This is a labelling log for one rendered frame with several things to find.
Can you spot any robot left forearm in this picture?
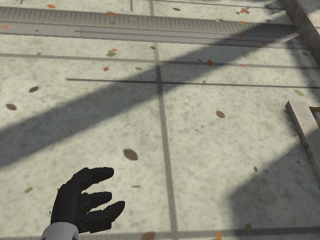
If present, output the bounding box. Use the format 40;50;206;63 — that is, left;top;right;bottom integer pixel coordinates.
41;222;79;240

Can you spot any left robot hand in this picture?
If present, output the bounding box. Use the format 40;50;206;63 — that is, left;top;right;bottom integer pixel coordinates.
49;167;125;234

